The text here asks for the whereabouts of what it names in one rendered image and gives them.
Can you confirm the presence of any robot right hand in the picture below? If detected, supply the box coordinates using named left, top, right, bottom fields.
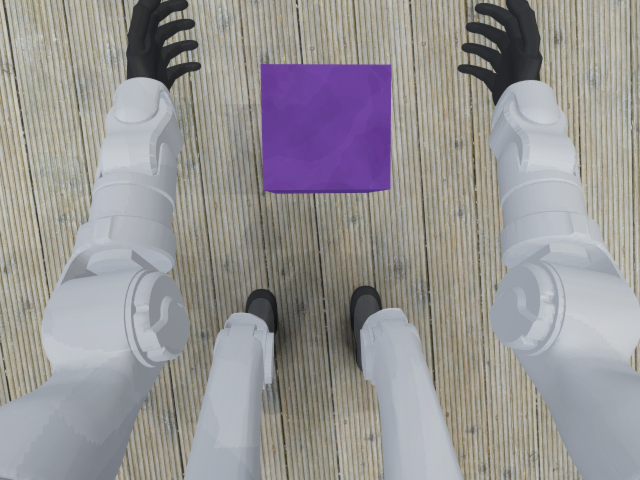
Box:
left=457, top=0, right=543, bottom=106

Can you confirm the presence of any left robot foot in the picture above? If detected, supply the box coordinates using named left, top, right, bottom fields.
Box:
left=245, top=289, right=278, bottom=338

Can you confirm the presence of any right robot upper arm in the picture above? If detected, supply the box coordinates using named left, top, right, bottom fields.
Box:
left=489, top=260, right=640, bottom=480

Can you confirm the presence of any left robot upper arm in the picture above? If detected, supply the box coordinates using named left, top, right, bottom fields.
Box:
left=0, top=268, right=190, bottom=480

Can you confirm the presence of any robot right shin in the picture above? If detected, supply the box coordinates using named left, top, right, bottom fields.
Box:
left=362, top=308, right=422, bottom=348

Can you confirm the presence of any right robot forearm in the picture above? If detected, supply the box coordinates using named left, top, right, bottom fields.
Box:
left=488, top=80, right=640, bottom=339

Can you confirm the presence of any robot left hand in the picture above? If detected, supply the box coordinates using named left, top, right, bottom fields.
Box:
left=126, top=0, right=201, bottom=92

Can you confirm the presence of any left robot forearm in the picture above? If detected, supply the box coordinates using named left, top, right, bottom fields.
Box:
left=41, top=77, right=184, bottom=360

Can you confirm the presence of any carton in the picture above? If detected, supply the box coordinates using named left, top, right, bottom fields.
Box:
left=260, top=64, right=391, bottom=194

